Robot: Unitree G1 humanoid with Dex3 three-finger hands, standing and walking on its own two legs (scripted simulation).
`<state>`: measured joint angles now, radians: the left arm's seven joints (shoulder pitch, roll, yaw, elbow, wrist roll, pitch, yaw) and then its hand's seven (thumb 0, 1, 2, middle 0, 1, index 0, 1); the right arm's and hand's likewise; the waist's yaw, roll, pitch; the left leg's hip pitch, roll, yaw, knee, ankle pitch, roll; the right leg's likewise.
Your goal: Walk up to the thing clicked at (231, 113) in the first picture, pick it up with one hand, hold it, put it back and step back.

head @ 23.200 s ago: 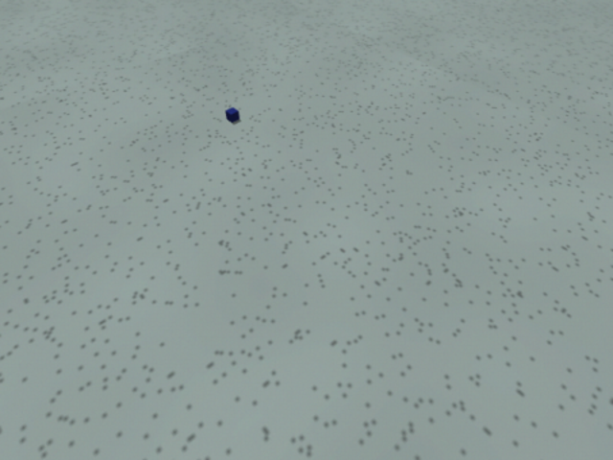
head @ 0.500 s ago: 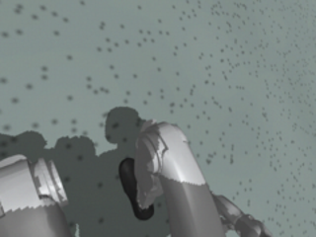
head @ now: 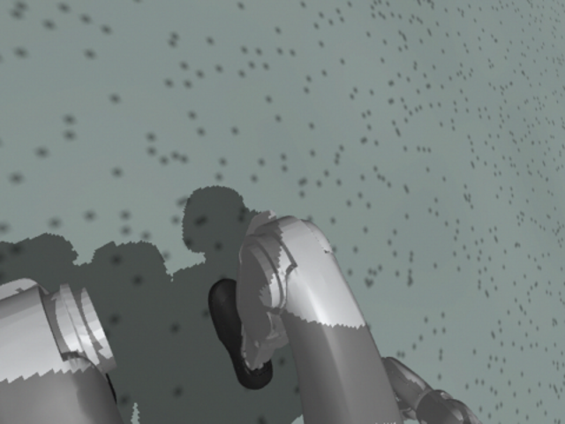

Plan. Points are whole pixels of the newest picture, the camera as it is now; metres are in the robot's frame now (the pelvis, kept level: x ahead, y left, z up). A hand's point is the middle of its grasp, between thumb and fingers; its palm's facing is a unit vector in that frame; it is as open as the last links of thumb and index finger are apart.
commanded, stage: close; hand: left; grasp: from above
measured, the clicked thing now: out of the picture +0.41 +0.44 -0.27
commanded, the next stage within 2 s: none
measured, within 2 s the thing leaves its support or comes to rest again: neither
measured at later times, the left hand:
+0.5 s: hand out of the picture +0.40 +0.42 -0.24, palm faces -0.37 -0.25 -0.89, open 13.0 cm
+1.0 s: hand out of the picture +0.40 +0.42 -0.24, palm faces -0.40 -0.25 -0.88, open 11.3 cm
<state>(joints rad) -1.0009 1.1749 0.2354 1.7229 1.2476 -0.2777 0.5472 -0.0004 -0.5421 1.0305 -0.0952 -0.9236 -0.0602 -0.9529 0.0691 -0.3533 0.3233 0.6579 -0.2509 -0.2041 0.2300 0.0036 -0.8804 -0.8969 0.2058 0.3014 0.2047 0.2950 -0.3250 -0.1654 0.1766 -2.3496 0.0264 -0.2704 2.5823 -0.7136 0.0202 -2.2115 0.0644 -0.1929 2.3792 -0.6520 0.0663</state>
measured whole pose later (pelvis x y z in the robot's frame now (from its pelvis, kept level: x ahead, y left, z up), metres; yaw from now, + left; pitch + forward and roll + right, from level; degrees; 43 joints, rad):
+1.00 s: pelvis +0.00 +0.00 +0.00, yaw +0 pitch +25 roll -16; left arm -1.00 1.19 0.22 1.71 1.23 -0.28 0.53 0.00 -0.05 0.65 -0.42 -0.68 -0.43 -0.67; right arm 0.05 -0.37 0.34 0.64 -0.25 -0.21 0.22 0.00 -0.87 -0.89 0.21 0.30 0.20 0.29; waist -0.32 -0.17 0.20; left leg -2.34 0.03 -0.28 2.58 -0.71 0.02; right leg -2.21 0.07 -0.20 2.37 -0.65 0.07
